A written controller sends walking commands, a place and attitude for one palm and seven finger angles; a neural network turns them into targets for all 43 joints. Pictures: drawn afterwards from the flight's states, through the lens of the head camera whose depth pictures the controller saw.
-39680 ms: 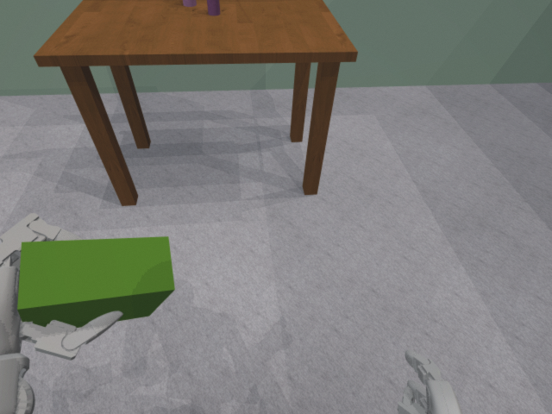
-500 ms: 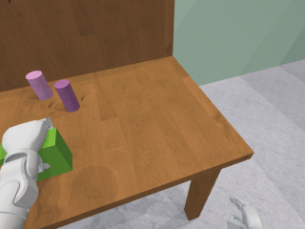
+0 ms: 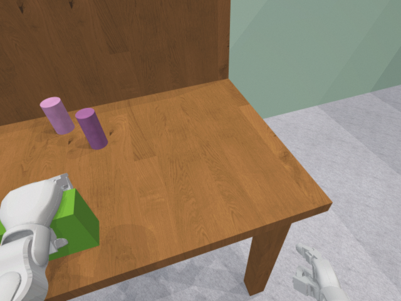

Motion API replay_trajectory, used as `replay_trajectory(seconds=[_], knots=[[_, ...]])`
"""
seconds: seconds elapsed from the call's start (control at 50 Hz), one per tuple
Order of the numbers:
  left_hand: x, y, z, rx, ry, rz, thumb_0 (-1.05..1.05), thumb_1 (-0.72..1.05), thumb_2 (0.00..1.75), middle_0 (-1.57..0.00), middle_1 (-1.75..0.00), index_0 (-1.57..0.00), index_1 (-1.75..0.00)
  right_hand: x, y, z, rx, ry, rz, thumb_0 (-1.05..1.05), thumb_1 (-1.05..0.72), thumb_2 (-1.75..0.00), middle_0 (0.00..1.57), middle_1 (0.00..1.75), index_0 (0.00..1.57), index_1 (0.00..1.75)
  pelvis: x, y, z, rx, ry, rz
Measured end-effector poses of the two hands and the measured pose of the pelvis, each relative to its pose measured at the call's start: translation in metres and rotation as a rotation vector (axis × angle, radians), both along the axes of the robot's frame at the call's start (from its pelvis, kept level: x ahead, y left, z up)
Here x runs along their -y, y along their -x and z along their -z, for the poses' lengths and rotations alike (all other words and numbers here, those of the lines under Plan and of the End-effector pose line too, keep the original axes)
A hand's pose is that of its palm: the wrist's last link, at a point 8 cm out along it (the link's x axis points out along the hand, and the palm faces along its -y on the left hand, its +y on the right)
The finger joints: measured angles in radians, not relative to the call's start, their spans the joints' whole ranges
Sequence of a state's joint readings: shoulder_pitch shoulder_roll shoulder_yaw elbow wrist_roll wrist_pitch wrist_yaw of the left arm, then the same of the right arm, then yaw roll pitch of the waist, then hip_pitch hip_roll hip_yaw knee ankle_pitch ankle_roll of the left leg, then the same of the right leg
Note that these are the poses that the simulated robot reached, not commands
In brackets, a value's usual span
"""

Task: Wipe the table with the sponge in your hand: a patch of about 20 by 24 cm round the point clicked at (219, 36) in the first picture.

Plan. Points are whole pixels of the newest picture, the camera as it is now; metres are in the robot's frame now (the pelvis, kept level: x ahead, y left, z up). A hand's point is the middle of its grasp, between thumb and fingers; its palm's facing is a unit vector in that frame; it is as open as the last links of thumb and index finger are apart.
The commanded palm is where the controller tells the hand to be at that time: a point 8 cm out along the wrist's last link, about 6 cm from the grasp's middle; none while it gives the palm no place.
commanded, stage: wipe back along the first lane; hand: left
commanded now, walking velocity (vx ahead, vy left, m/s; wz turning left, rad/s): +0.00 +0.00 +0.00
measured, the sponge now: (59, 233) +0.21 +0.33 +0.03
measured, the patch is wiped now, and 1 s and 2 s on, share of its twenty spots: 1.00 1.00 1.00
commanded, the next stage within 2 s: lift the sponge slowly off the table in 0.16 s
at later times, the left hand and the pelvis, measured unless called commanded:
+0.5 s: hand (46, 239) +0.18 +0.30 +0.09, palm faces +0.05 -0.08 -1.00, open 10.1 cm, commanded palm +0.15 +0.29 +0.14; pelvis -0.02 +0.00 +0.00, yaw +0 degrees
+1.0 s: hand (46, 234) +0.18 +0.30 +0.10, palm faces +0.04 -0.09 -0.99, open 10.0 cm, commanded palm +0.15 +0.29 +0.18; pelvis -0.02 -0.01 +0.00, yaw +0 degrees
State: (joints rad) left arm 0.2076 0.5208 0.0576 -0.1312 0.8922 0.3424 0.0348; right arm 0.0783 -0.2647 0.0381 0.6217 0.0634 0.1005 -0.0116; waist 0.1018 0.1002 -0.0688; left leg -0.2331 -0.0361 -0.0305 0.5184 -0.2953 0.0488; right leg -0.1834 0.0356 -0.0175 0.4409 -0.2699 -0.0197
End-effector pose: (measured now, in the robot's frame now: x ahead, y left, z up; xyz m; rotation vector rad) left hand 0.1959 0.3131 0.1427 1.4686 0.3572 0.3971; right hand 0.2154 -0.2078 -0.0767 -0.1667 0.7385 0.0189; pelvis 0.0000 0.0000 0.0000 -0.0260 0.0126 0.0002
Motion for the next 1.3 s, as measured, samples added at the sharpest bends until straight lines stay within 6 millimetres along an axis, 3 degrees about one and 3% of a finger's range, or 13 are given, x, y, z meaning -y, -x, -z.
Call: replay_trajectory(seconds=[0.38,0.92,1.1,1.3], knots=[[0.015,0.044,0.0,0.022,0.014,0.022,0.0,-0.49,1.07,-0.67,-1.4,-0.71,-1.37,0.002,0.013,-0.003,0.023,0.002,0.006,0.02,-0.9,-0.9,0.2,0.3,0.2,0.3,0.001,0.014,0.001,0.036,0.0,0.008],[0.016,0.04,-0.007,-0.002,0.035,0.032,-0.01,-0.51,1.07,-0.71,-1.36,-0.75,-1.33,0.001,0.011,-0.011,0.071,0.032,-0.035,0.02,-0.9,-0.9,0.21,0.3,0.2,0.3,0.011,0.025,-0.002,0.084,-0.004,-0.007],[0.02,0.039,-0.023,0.028,0.02,0.052,-0.01,-0.51,1.07,-0.72,-1.35,-0.76,-1.32,0.001,0.005,-0.014,0.09,0.025,-0.039,0.02,-0.9,-0.9,0.21,0.3,0.2,0.3,0.013,0.024,-0.004,0.088,-0.006,-0.003],[0.011,0.041,-0.033,0.022,0.023,0.007,0.0,-0.51,1.07,-0.72,-1.35,-0.76,-1.32,0.003,0.003,-0.017,0.096,0.028,-0.042,0.02,-0.9,-0.9,0.21,0.3,0.2,0.3,0.014,0.026,-0.004,0.09,-0.008,-0.006]])
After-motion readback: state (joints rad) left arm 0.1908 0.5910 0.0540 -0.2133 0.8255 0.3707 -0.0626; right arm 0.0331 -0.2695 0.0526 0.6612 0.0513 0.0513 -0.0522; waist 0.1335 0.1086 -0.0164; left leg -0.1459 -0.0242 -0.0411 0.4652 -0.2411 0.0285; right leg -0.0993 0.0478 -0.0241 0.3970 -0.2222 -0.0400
